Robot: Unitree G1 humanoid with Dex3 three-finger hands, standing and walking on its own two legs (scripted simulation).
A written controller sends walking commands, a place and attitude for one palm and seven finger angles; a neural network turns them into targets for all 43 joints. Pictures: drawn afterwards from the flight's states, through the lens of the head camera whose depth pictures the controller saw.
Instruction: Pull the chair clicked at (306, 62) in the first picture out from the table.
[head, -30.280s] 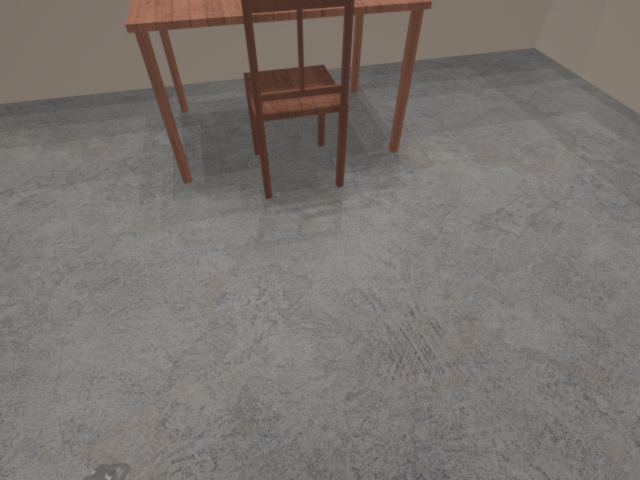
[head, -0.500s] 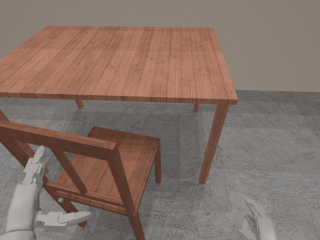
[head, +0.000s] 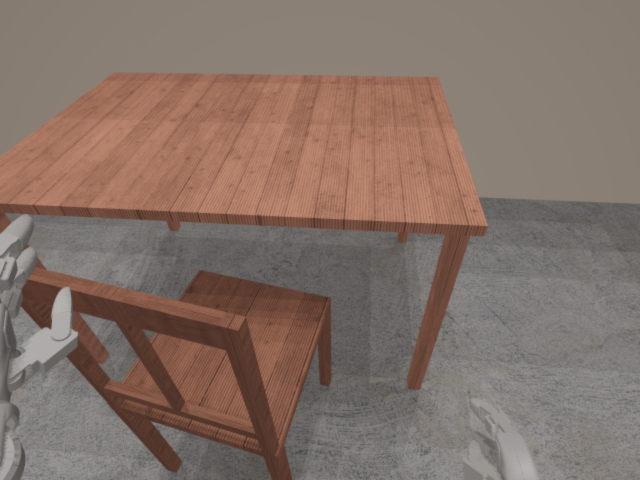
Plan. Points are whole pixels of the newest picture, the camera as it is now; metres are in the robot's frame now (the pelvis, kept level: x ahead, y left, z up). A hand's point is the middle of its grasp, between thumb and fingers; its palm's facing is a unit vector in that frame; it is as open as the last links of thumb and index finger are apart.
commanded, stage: draw the hand back to the body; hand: left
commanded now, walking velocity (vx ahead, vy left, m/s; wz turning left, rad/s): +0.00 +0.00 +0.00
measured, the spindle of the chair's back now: (155, 367) +0.30 +0.33 -0.11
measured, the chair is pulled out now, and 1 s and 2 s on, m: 0.13 0.13 0.13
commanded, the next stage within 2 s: step back with the hand held close in 0.30 s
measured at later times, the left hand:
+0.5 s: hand (69, 357) +0.17 +0.26 +0.16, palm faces +0.46 -0.80 -0.38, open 7.4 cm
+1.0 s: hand (29, 400) +0.13 +0.28 +0.15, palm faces +0.41 -0.78 -0.47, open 7.4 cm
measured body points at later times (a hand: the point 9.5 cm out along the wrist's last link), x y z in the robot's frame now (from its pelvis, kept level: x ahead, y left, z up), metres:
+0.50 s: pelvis -0.02 -0.01 +0.00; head -0.05 -0.02 +0.45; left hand +0.14 +0.30 +0.18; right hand +0.17 -0.23 -0.08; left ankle +0.01 +0.11 -0.74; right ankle -0.03 -0.11 -0.74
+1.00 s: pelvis -0.07 +0.02 -0.01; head -0.06 +0.01 +0.44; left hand +0.10 +0.32 +0.18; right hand +0.11 -0.22 -0.09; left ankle +0.01 +0.11 -0.74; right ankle -0.03 -0.11 -0.74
